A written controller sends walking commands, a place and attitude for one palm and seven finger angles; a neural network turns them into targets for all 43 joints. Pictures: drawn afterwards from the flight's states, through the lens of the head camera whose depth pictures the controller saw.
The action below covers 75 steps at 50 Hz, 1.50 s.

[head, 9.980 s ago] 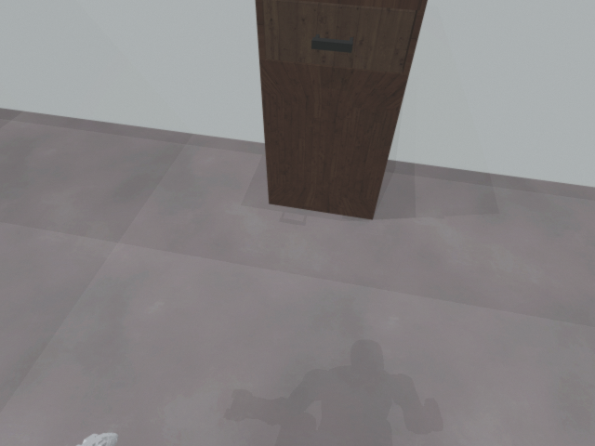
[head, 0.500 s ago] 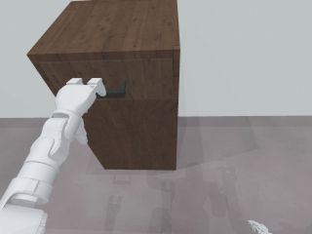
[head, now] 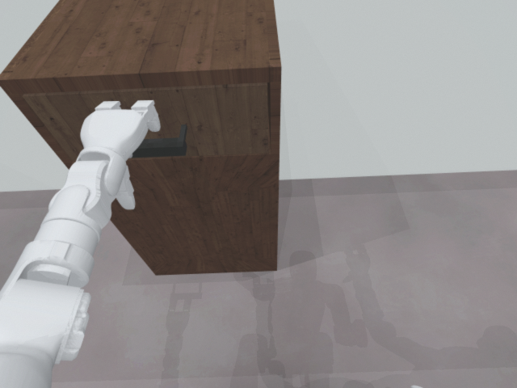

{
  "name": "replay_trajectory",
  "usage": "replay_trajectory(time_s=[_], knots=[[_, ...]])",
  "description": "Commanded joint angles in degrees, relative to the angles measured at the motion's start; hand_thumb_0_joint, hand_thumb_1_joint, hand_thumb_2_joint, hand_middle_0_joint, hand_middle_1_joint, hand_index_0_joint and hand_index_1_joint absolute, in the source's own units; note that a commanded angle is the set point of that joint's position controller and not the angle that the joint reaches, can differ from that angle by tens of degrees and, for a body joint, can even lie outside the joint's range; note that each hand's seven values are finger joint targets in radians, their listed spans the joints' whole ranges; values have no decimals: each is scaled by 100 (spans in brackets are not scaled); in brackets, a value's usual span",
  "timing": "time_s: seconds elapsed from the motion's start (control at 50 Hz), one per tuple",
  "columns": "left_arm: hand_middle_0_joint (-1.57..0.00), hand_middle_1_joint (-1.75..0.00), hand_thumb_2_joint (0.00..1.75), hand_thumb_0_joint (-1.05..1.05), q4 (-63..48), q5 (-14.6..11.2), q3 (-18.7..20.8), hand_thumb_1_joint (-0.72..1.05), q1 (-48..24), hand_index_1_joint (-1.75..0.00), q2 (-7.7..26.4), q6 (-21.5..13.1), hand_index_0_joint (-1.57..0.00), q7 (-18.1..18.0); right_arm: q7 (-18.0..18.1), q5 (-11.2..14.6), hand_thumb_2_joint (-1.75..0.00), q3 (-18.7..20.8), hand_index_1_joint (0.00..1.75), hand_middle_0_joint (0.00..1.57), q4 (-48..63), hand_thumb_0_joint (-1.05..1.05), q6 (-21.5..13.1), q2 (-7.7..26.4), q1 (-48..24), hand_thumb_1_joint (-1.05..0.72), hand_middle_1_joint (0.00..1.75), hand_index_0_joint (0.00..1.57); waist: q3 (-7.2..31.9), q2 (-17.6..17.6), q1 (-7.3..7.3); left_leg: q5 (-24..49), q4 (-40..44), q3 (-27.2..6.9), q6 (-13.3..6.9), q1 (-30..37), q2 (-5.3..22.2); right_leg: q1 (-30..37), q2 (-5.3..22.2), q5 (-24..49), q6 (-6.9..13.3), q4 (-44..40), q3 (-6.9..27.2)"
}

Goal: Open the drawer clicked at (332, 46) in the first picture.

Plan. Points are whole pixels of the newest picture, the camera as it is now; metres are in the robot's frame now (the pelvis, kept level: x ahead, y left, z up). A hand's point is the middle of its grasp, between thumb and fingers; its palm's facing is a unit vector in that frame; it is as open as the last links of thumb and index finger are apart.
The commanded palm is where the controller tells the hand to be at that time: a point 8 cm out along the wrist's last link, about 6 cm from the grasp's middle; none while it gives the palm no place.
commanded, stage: move the hooked fingers above the handle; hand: left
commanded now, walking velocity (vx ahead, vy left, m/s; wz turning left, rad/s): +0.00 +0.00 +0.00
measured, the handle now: (155, 139) +0.56 +0.23 +0.03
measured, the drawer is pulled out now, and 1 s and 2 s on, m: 0.00 0.00 0.00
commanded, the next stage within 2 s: lower the fingers behind the handle in 1.30 s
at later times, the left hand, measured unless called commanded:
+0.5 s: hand (135, 141) +0.50 +0.23 +0.08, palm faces -0.04 +0.00 -1.00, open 13.8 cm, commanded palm +0.47 +0.25 +0.15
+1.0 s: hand (140, 138) +0.51 +0.23 +0.09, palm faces -0.03 +0.00 -1.00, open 13.8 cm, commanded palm +0.48 +0.24 +0.15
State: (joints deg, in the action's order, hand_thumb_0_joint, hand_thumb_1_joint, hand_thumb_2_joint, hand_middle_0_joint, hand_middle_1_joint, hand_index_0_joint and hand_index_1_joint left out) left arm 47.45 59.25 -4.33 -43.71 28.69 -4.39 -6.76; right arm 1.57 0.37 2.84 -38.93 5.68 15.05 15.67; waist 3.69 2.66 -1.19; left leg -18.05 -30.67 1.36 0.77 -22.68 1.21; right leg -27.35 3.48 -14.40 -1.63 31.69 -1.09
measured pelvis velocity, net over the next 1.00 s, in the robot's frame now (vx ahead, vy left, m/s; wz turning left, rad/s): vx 0.01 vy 0.01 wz -0.02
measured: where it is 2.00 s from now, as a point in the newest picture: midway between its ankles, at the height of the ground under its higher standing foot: outside the picture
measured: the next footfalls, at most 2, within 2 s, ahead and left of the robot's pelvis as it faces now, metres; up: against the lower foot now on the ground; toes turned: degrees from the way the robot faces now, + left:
none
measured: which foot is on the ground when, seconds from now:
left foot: down 0.00-1.00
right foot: down 0.00-1.00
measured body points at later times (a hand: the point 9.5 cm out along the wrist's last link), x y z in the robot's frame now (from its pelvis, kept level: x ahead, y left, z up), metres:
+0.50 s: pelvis +0.01 +0.00 -0.01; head +0.09 -0.01 +0.44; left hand +0.50 +0.23 +0.14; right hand +0.01 -0.28 -0.14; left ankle -0.04 +0.13 -0.73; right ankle +0.01 -0.14 -0.73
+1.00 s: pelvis +0.01 +0.01 -0.01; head +0.09 -0.01 +0.43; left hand +0.50 +0.22 +0.14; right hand +0.05 -0.26 -0.14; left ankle -0.04 +0.13 -0.73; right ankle +0.01 -0.14 -0.73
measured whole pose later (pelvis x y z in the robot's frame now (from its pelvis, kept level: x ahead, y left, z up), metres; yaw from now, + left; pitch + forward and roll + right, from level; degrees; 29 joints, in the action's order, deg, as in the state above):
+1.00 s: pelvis +0.01 +0.01 -0.01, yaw -1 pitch +15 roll +0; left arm 58.6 61.5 -2.1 -52.9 30.2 -3.2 -8.7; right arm 1.1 -0.3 2.6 -38.7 6.3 14.9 17.8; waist 5.8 2.7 -4.8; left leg -20.5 -35.2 2.0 0.2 -30.0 1.6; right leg -34.0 3.0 -15.2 -2.3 33.9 -0.3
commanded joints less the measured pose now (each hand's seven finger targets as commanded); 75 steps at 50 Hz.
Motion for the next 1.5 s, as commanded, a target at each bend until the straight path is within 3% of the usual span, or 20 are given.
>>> replay_trajectory(time_s=[0.0,0.1,0.18,0.22,0.26,0.42,0.56,0.62,0.72,0.84,0.86,0.92,0.98,1.04,1.1,1.14,1.3,1.4,1.44,1.48], knots=[[-30,-120,30,0,-847,44,332,-50,-3054,-120,1117,53,-30,-350,20,-7,-90,318,30,20,441,0,-132,789,423,-90,30,20,2295,-167,-253,2555,6,115,-238,585,-268,1180,-466,1998,342,17,-170],[-30,-120,30,0,-294,156,776,-50,-3309,-120,1753,137,-30,-463,54,-34,-90,310,30,20,353,0,-101,858,621,-90,30,20,2387,-313,-262,2376,-37,130,-273,233,-282,1289,-464,2039,326,64,-129],[-30,-120,30,0,-12,244,686,-50,-3515,-120,1788,168,-30,-501,71,-37,-90,313,30,20,313,0,-103,870,769,-90,30,20,2424,-108,-346,2289,-93,189,-271,124,-257,1144,-462,2049,304,108,-91],[-30,-120,30,0,1,260,868,-50,-3572,-120,2051,118,-30,-487,83,-48,-90,324,30,20,324,0,-100,899,877,-90,30,20,2746,-163,-339,2474,-165,183,-285,111,-260,1316,-468,2261,291,172,-61],[-30,-120,30,0,85,269,697,-50,-3490,-120,1847,121,-30,-444,79,-50,-90,336,30,20,323,0,-99,888,913,-90,30,20,2641,-14,-370,2524,-185,211,-271,132,-238,1152,-477,2242,290,173,-82],[-30,-120,30,0,-335,208,1103,-50,-3085,-120,2301,-87,-30,-365,88,-40,-90,373,30,20,391,0,-55,933,942,-90,30,20,2845,-22,-204,2734,-186,230,-305,101,-208,1402,-489,2431,280,186,-52],[-30,-120,30,0,-301,159,758,-50,-3288,-120,1941,-78,-30,-427,105,-6,-90,376,30,20,297,0,-70,934,904,-90,30,20,2326,-7,-430,2264,-146,190,-305,194,-208,919,-518,1909,279,41,-101],[-30,-120,30,0,-527,167,794,-50,-3722,-120,2067,-159,-30,-433,121,-19,-90,389,30,20,253,0,-94,936,952,-90,30,20,2651,217,-455,2409,-196,134,-293,437,-208,882,-511,1903,290,69,-77],[-30,-120,30,0,-285,85,435,-50,-3715,-120,1522,-94,-30,-372,76,-35,-90,370,30,20,202,0,-84,903,970,-90,30,20,2526,172,-536,2772,-281,48,-252,613,-174,612,-527,1921,286,85,-151],[-30,-120,30,0,-6,189,463,-50,-3735,-120,1531,98,-30,-413,34,-50,-90,318,30,20,250,0,-48,893,925,-90,30,20,2478,182,-475,2840,-316,43,-231,473,-173,582,-521,1940,309,184,-175],[-30,-120,30,0,23,219,697,-50,-3608,-120,1782,112,-30,-430,35,-51,-90,317,30,20,277,0,-37,900,932,-90,30,20,2597,102,-386,2920,-331,47,-227,409,-171,723,-519,2028,308,226,-163],[-30,-120,30,0,-9,217,559,-50,-3675,-120,1629,149,-30,-437,26,-50,-90,302,30,20,346,0,-26,883,896,-90,30,20,2627,104,-416,2853,-333,71,-236,350,-176,759,-517,2033,293,230,-161],[-30,-120,30,0,29,267,917,-50,-3399,-120,2073,179,-30,-457,59,-52,-90,280,30,20,413,0,-4,905,881,-90,30,20,2710,-92,-304,2815,-311,122,-259,144,-195,1050,-508,2231,286,276,-141],[-30,-120,30,0,-144,255,925,-50,-3328,-120,2043,145,-30,-458,62,-54,-90,320,30,20,415,0,-17,893,885,-90,30,20,2780,4,-286,2969,-314,145,-269,235,-182,1121,-504,2362,274,262,-126],[-30,-120,30,0,-244,204,893,-50,-3289,-120,1982,98,-30,-411,85,-43,-90,331,30,20,412,0,-15,904,882,-90,30,20,2765,-246,-346,2853,-303,173,-305,204,-194,1236,-509,2420,258,195,-112],[-30,-120,30,0,-350,176,850,-50,-3168,-120,1951,59,-30,-375,91,-27,-90,345,30,20,411,0,-15,899,882,-90,30,20,2720,-23,-294,2811,-262,176,-297,261,-206,1196,-510,2345,265,173,-109],[-30,-120,30,0,-451,124,467,-50,-3558,-120,1494,-39,-30,-378,91,-7,-90,373,30,20,248,0,-44,897,909,-90,30,20,2453,55,-481,2618,-243,99,-283,466,-203,792,-537,1971,300,69,-140],[-30,-120,30,0,-344,195,737,-50,-3450,-120,1752,70,-30,-554,67,-48,-90,357,30,20,246,0,-53,900,862,-90,30,20,2686,130,-343,2890,-262,106,-253,408,-216,1017,-522,2221,312,171,-142],[-30,-120,30,0,45,203,589,-50,-3141,-120,1530,223,-30,-579,47,-32,-90,336,30,20,256,0,-52,894,819,-90,30,20,2343,-22,-358,2554,-210,152,-247,215,-207,878,-515,2045,293,146,-175],[-30,-120,30,0,212,238,665,-50,-3098,-120,1677,318,-30,-589,57,-22,-90,311,30,20,293,0,-56,923,775,-90,30,20,2257,-158,-344,2234,-160,195,-263,34,-223,944,-499,1939,284,125,-151]])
